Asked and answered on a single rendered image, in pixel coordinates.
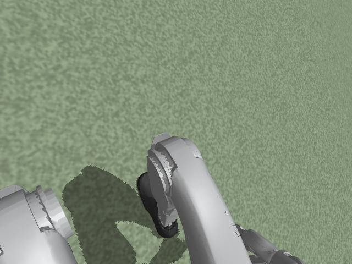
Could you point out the right robot arm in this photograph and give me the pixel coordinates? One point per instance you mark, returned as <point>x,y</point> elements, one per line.
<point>284,257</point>

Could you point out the right robot foot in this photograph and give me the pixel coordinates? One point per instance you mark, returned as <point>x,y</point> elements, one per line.
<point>150,204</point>

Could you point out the right robot hand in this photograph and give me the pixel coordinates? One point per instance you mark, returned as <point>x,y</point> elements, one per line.
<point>257,244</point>

